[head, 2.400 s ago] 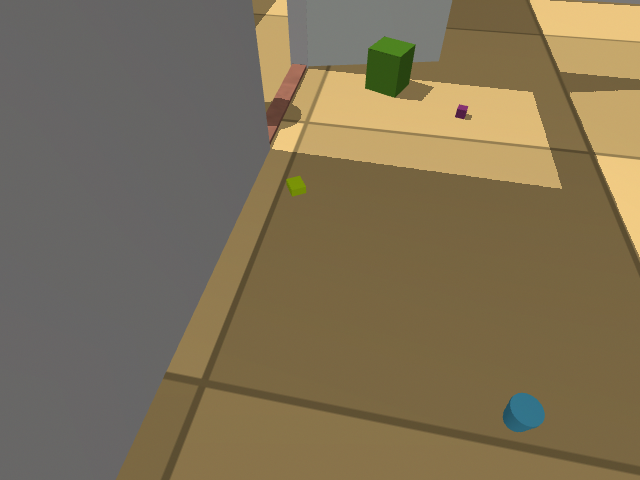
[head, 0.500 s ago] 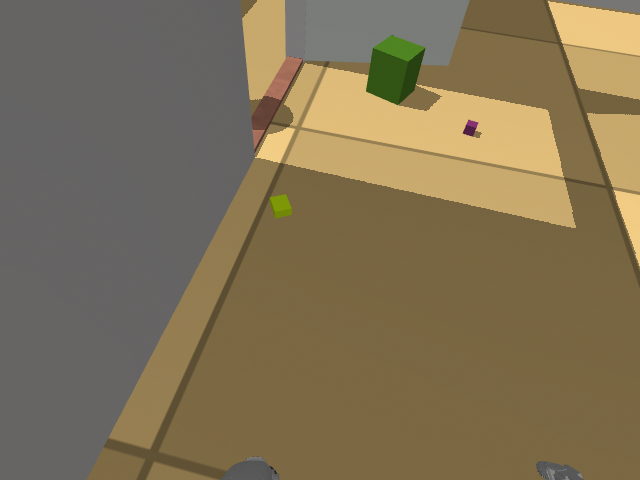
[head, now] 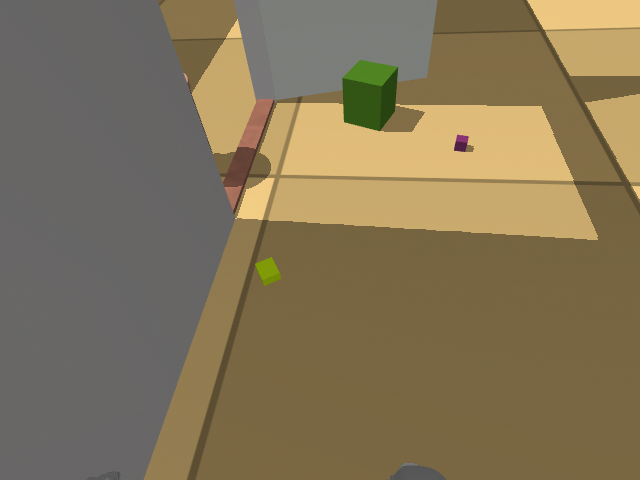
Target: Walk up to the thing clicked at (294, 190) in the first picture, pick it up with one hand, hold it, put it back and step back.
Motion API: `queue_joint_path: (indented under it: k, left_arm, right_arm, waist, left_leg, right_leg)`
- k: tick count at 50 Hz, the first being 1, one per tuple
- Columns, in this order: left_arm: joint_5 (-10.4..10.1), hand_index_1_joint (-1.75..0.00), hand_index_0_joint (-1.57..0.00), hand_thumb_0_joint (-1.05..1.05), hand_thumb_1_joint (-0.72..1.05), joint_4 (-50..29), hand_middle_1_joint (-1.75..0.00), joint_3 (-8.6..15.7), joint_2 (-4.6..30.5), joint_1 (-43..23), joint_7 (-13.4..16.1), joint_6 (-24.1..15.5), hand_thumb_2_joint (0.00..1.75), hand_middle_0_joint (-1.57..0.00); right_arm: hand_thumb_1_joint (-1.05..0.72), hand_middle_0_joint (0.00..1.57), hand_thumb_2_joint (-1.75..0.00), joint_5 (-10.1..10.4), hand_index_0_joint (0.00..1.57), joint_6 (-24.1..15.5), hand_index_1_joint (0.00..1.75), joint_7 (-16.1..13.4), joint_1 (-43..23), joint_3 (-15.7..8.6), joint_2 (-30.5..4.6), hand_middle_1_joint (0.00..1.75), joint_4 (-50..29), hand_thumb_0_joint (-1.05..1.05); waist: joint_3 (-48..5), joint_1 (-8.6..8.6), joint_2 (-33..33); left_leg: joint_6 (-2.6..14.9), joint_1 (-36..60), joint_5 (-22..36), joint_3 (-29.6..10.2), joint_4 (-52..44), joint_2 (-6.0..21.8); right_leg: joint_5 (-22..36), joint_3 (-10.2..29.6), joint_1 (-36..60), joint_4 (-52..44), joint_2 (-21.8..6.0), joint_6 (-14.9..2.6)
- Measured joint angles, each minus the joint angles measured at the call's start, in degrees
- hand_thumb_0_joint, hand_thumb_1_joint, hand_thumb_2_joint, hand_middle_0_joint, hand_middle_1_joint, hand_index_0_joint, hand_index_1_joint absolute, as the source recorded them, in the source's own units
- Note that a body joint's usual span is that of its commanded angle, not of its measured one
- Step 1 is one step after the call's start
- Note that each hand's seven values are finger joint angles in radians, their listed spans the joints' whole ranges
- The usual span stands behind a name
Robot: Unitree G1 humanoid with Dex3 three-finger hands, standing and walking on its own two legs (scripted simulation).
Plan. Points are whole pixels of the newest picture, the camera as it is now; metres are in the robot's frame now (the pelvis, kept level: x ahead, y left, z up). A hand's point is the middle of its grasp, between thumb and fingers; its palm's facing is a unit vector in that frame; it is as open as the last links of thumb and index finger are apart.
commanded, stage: walk up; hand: left
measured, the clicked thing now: (268, 271) +0.94 +0.25 -0.73
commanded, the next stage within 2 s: none
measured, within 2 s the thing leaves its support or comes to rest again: neither
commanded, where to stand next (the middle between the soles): +0.56 +0.04 m, yaw +0 degrees
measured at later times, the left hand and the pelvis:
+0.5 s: hand (120, 450) +0.21 +0.32 -0.14, palm faces -0.01 -0.94 -0.34, open 7.4 cm; pelvis +0.19 +0.05 +0.01, yaw +1 degrees
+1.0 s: hand (172, 295) +0.45 +0.28 -0.10, palm faces -0.04 -0.91 -0.40, open 7.4 cm; pelvis +0.35 +0.01 +0.01, yaw -1 degrees
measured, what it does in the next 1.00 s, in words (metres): walks ahead: left foot, then right foot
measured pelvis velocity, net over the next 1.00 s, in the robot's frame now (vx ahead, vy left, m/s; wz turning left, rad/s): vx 0.35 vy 0.01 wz -0.01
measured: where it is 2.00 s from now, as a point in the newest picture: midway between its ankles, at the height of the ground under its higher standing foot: (332, 385)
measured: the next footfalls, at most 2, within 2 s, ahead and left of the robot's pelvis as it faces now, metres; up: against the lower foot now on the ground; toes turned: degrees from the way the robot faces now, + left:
left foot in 0.40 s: +0.29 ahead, +0.15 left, +0.00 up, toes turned +6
right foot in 0.88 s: +0.47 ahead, -0.09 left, +0.00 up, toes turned -4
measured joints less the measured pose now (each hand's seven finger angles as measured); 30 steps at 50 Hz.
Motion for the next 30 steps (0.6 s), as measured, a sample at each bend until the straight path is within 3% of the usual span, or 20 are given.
queue_joint_path:
  k: [3, 5, 11, 17, 20, 21, 22, 23, 25, 27, 30]
  left_arm:
    - [-0.9, -0.3, -0.2, 0.0, 0.9, -1.07, -0.3, -0.58, -0.79, 0.83, 0.77, -0.52, 0.9, -0.2]
    - [-1.19, -0.3, -0.2, 0.0, 0.9, -1.05, -0.3, -0.96, -1.31, 2.06, 1.21, -0.5, 0.9, -0.2]
    - [-0.56, -0.3, -0.2, 0.0, 0.9, -0.33, -0.31, -1.32, -1.1, 6.16, 1.49, -0.25, 0.9, -0.2]
    - [-0.04, -0.3, -0.2, 0.0, 0.9, -0.94, -0.31, -0.68, 0.9, 7.89, 1.28, -0.21, 0.9, -0.2]
    - [-0.2, -0.3, -0.2, 0.0, 0.9, -0.83, -0.31, -0.56, 2.19, 8.74, 1.38, 0.16, 0.9, -0.2]
    - [-0.17, -0.3, -0.2, 0.0, 0.9, -0.52, -0.31, -0.44, 2.85, 8.68, 1.52, 0.47, 0.9, -0.2]
    - [-0.26, -0.3, -0.2, 0.0, 0.9, -0.11, -0.31, -0.32, 3.19, 8.5, 1.78, 0.91, 0.9, -0.2]
    - [-0.48, -0.3, -0.2, 0.0, 0.9, 0.3, -0.3, -0.32, 2.91, 8.28, 2.03, 1.42, 0.9, -0.2]
    - [-0.51, -0.3, -0.2, 0.0, 0.9, 1.11, -0.3, -1.03, 2.2, 7.61, 2.41, 2.22, 0.9, -0.2]
    - [-0.74, -0.3, -0.2, 0.01, 0.9, 1.47, -0.3, -1.6, 2.24, 6.87, 2.38, 2.36, 0.9, -0.2]
    - [-1.31, -0.3, -0.2, 0.01, 0.91, 0.79, -0.3, -1.44, 2.62, 5.65, 2.01, 2.1, 0.9, -0.2]
  right_arm:
    - [-0.9, 0.2, -0.9, 0.19, 0.2, 0.52, 0.3, 0.06, -1.54, 1.15, 0.63, 0.3, 0.87, 0.01]
    - [-0.9, 0.2, -0.9, 0.63, 0.2, 0.38, 0.3, 0.27, -2.48, 1.32, 0.61, 0.3, 0.54, 0.01]
    - [-0.9, 0.2, -0.9, 0.07, 0.2, 0.49, 0.3, 1.42, -4.11, 0.29, 0.1, 0.3, -1.15, 0.01]
    - [-0.9, 0.2, -0.9, -0.87, 0.2, 0.87, 0.3, 2.34, -4.59, -0.39, 0.19, 0.3, -0.03, 0.01]
    - [-0.9, 0.2, -0.9, -1.13, 0.2, 0.22, 0.3, 2.41, -4.83, -0.47, 0.52, 0.3, 0.22, 0.01]
    - [-0.9, 0.2, -0.9, -1.22, 0.2, -0.2, 0.3, 2.24, -5.28, -0.5, 1.17, 0.3, 0.37, 0.01]
    - [-0.9, 0.2, -0.9, -1.47, 0.2, -0.74, 0.3, 2.06, -5.74, -0.39, 1.7, 0.3, 0.14, 0.01]
    - [-0.9, 0.2, -0.9, -1.62, 0.2, -1.36, 0.3, 1.84, -5.91, -0.24, 1.82, 0.3, -0.57, 0.01]
    - [-0.9, 0.2, -0.9, -0.83, 0.2, -2.21, 0.3, 1.5, -5.78, -0.05, 2.0, 0.3, -1.82, 0.01]
    - [-0.9, 0.2, -0.9, -0.21, 0.2, -2.41, 0.3, 0.89, -5.15, 0.39, 2.69, 0.3, -2.38, 0.01]
    - [-0.9, 0.2, -0.9, 0.27, 0.21, -2.78, 0.3, 0.31, -3.42, 1.26, 3.48, 0.3, -2.55, 0.01]
  waist:
    - [0.51, 1.75, -1.12]
    - [0.54, 2.24, -1.06]
    - [-0.03, 2.6, -0.55]
    - [-0.51, 3.47, -1.63]
    - [-1.29, 3.53, -2.91]
    - [-1.08, 3.38, -4.69]
    - [-0.69, 3.44, -6.51]
    - [-0.53, 3.19, -6.9]
    - [-0.3, 1.96, -6.02]
    - [-0.15, 1.13, -6.13]
    - [0.07, 0.73, -7.32]
  left_leg:
    - [0.55, -8.76, 1.98, -1.65, 15.12, -3.06]
    - [0.77, -13.61, 5.27, -2.44, 17.05, -3.03]
    - [-1.0, -21.55, 12.78, -4.89, 6.16, -0.31]
    - [-1.57, -20.22, 17.84, -2.53, -10.17, 1.45]
    - [-0.76, -16.74, 19.36, -0.96, -15.18, 0.69]
    - [-0.75, -16.1, 19.51, -0.2, -14.64, -0.55]
    - [-0.55, -15.48, 18.18, 1.05, -13.55, -1.7]
    - [-0.31, -15.19, 16.58, 1.61, -12.3, -1.94]
    - [0.24, -13.75, 14.52, 1.23, -11.59, -1.45]
    - [0.33, -10.78, 14.36, 1.24, -13.97, -1.4]
    - [0.42, -6.29, 14.92, 1.74, -18.54, -2.28]
  right_leg:
    - [-1.1, 0.73, 3.29, -2.16, -0.59, -0.54]
    - [-0.46, 0.7, 6.43, -5.91, -0.45, -0.44]
    - [-1.04, 0.15, 12.89, -12.29, 0.96, -0.45]
    - [-6.01, -1.35, 16.53, -11.36, 1.21, 0.86]
    - [-10.52, -1.75, 17.32, -7.77, 0.48, 2.13]
    - [-12.58, -1.4, 17.19, -5.28, -1.03, 2.14]
    - [-13.7, -0.32, 15.91, -0.85, -2.66, 1.2]
    - [-14.29, 1.59, 13.51, 5.41, -2.45, 0.46]
    - [-15.67, 3.76, 8.42, 17.6, -0.02, -0.66]
    - [-13.61, 5.33, 3.98, 23.86, 1.2, -1.08]
    - [-9.14, 7.19, -0.97, 23.48, 0.42, -0.7]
